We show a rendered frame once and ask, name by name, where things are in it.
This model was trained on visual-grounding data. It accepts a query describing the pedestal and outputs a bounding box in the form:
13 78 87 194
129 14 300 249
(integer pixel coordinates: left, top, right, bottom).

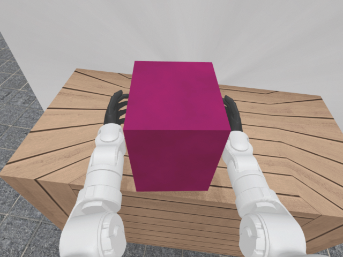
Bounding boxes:
0 69 343 257

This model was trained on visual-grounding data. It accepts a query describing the robot right hand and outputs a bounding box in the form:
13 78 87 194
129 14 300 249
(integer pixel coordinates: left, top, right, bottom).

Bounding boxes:
222 95 243 132

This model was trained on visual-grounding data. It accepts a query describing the carton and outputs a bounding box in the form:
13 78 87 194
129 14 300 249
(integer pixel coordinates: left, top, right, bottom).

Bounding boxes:
123 61 231 192

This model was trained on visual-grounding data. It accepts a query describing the left robot forearm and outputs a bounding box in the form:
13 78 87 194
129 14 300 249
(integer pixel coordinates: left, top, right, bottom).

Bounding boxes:
59 123 126 256

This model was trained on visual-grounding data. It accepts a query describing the robot left hand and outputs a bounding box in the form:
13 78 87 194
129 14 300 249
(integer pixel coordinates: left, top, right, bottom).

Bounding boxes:
103 90 129 125

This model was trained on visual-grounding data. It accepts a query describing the right robot forearm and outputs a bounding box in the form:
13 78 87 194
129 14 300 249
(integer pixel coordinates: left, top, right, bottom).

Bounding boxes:
222 131 306 250

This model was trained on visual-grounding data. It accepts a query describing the robot right upper arm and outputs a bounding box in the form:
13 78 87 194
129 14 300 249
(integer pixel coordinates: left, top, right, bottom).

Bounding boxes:
239 211 329 257

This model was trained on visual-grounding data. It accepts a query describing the robot left upper arm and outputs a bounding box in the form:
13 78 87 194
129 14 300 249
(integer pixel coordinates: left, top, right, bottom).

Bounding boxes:
60 210 126 257

